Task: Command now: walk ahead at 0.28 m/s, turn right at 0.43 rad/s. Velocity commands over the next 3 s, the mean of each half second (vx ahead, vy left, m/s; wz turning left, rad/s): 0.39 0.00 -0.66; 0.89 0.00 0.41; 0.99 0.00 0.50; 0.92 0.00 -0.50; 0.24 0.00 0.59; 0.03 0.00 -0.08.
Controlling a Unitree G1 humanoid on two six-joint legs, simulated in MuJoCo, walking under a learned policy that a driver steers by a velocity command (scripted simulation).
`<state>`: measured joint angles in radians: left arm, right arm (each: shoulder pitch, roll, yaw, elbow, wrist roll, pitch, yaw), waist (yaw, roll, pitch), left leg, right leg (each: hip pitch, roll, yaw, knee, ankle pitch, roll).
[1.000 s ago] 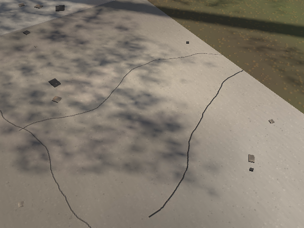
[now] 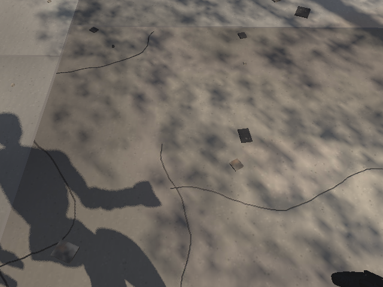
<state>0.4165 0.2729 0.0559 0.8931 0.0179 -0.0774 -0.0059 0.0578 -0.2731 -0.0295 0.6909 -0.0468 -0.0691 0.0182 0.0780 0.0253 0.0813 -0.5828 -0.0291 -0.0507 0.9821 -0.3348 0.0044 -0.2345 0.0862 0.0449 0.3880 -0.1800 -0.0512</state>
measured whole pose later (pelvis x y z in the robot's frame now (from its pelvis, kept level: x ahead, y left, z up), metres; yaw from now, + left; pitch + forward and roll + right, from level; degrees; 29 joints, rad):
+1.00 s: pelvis +0.38 -0.15 -0.02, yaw -8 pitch +2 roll -1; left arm 0.53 0.24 0.03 0.89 0.03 -0.10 0.02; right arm 0.08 -0.28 -0.05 0.73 -0.02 0.00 0.10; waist 0.05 0.03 0.02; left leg -0.81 0.04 0.12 0.93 0.00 0.13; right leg 0.22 0.03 -0.30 0.16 -0.42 0.00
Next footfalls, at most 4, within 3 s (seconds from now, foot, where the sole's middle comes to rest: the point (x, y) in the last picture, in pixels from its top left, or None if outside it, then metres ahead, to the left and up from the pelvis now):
0.14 left None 0.25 0.10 -0.78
0.64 right None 0.21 -0.19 -0.78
1.12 left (255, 228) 0.64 -0.15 -0.78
1.56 right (271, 128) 1.11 -0.23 -0.78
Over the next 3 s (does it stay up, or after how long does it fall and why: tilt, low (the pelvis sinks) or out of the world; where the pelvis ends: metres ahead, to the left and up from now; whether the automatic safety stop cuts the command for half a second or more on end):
stays up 1.52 -0.20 0.00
